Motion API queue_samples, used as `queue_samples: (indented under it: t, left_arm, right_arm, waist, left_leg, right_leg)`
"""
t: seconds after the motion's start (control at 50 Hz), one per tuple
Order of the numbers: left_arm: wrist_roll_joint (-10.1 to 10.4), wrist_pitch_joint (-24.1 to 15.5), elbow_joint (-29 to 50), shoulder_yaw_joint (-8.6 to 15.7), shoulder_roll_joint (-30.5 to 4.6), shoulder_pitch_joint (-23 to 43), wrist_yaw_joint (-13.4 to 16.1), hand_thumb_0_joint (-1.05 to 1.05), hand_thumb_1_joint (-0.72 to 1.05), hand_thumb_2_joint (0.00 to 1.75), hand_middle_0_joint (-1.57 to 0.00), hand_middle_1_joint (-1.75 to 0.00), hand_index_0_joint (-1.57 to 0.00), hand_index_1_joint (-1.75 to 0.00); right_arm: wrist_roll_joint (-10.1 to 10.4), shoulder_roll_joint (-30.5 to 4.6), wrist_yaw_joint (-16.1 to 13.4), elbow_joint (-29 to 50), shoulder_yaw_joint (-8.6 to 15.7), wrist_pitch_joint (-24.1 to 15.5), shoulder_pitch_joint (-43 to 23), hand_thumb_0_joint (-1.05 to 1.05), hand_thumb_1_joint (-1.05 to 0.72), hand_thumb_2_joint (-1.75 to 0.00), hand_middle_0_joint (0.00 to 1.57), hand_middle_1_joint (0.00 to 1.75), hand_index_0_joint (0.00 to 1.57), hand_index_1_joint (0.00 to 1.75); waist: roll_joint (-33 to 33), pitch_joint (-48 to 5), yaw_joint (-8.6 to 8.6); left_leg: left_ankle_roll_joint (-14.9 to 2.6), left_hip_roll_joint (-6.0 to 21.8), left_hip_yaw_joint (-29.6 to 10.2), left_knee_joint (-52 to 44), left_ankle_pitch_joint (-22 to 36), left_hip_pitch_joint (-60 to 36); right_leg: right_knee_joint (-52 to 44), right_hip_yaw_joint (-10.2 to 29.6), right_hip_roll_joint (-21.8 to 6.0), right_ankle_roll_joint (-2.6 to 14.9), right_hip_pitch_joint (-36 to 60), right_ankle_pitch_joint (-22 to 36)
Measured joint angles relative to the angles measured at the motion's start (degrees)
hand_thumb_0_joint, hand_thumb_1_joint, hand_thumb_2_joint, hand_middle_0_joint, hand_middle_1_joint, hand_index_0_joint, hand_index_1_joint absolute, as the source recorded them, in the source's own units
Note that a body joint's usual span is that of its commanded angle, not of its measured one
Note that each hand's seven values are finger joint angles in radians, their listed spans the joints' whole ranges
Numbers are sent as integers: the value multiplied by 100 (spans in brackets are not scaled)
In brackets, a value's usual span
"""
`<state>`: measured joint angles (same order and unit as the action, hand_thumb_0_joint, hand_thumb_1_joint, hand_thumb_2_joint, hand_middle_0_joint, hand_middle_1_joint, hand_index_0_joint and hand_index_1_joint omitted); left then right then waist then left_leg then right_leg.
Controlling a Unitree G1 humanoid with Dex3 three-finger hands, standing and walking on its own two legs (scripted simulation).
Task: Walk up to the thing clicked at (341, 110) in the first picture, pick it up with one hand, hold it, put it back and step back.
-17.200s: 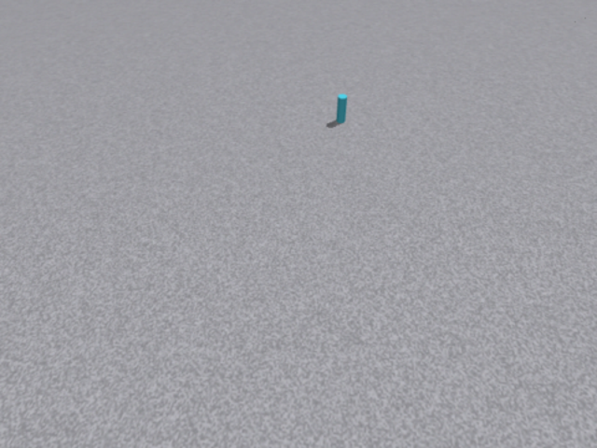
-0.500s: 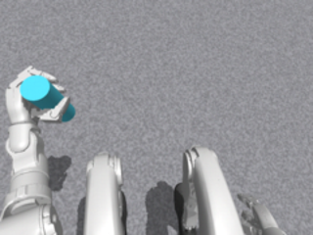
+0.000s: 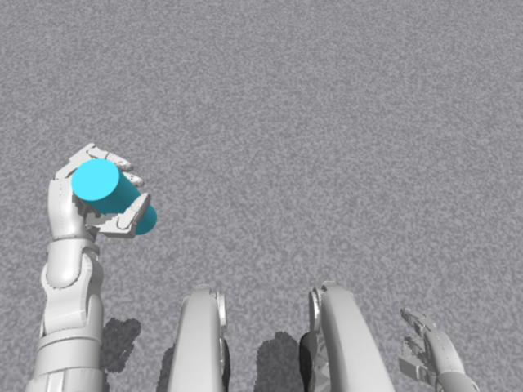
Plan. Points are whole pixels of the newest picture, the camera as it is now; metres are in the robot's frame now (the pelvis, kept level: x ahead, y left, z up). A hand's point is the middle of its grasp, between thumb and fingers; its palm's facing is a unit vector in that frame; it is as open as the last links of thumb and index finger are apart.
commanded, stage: lift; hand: left
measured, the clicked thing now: (121, 202) +0.39 +0.22 -0.01
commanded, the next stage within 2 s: hold in 1.36 s
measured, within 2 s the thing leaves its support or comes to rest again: neither
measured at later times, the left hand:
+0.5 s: hand (72, 161) +0.37 +0.21 +0.15, palm faces +0.16 -0.99 -0.02, open 7.8 cm
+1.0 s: hand (53, 122) +0.37 +0.20 +0.21, palm faces +0.17 -0.99 -0.01, open 7.7 cm
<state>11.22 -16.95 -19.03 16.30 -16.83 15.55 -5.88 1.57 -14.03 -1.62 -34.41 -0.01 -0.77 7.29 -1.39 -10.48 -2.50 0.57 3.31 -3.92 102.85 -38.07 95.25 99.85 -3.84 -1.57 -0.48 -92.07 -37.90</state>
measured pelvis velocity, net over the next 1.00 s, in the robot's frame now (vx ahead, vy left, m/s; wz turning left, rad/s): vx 0.05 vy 0.00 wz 0.04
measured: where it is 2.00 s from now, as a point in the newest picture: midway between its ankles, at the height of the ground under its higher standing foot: outside the picture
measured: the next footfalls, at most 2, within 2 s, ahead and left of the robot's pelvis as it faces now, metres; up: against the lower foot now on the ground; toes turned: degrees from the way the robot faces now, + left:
none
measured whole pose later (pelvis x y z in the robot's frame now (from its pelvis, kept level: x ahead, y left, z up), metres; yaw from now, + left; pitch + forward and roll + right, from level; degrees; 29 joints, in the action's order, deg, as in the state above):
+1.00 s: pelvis +0.05 +0.00 +0.17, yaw +3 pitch +13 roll -2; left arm 10.2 -18.6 -20.5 9.2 -12.0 5.6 -2.5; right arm 0.5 -12.2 -2.6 -36.4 -0.9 -3.7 12.8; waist -0.5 -4.7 -1.7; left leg 0.7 3.1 -1.2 61.4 -28.1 46.3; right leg 58.4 -3.5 -1.3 -0.8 -43.6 -27.6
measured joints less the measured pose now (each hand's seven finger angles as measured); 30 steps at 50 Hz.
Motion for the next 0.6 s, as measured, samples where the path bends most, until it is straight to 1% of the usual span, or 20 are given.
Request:
queue_samples:
  t: [0.08, 0.18, 0.38, 0.46, 0.6]
  left_arm:
    - [20, 122, 227, -128, 95, -256, 175, -4, -20, 121, -79, -117, -85, -122]
    - [-50, 201, 302, -307, 137, -537, 293, -4, -20, 121, -79, -117, -85, -122]
    - [-75, 159, 129, -468, 180, -734, 331, -4, -20, 121, -79, -117, -85, -122]
    - [-89, 114, 98, -558, 223, -812, 312, -4, -20, 121, -79, -117, -86, -122]
    - [-81, 23, 50, -617, 339, -935, 358, -4, -19, 120, -79, -117, -86, -122]
  right_arm:
    - [31, 32, -40, 12, 6, -57, 33, 1, -89, -89, 21, 30, 20, 30]
    - [38, 50, -74, 12, -1, -115, 120, 1, -89, -89, 21, 30, 20, 30]
    - [9, 56, -78, -48, -25, -246, 348, 1, -89, -89, 21, 30, 20, 30]
    - [-5, 70, -67, -90, -35, -264, 431, 1, -90, -89, 21, 30, 20, 30]
    - [-38, 145, -73, -149, -82, -272, 542, 1, -90, -89, 21, 30, 20, 30]
  waist:
    - [-2, -20, 4]
    - [16, -22, -3]
    - [65, 145, 5]
    - [50, 227, 23]
    - [41, 315, 36]
  left_leg:
    - [0, 17, 23, -495, 56, -608]
    - [1, 20, 54, -1118, 157, -1378]
    - [-8, 10, 105, -2138, 408, -2627]
    - [-21, 1, 137, -2484, 514, -3026]
    - [-35, -16, 198, -3011, 681, -3623]
  right_leg:
    - [-514, -10, 18, -7, 609, 74]
    - [-1156, -19, 25, -14, 1386, 187]
    - [-2214, -28, 28, -36, 2651, 460]
    - [-2568, -16, 24, -51, 3048, 574]
    - [-3084, 17, 15, -67, 3628, 745]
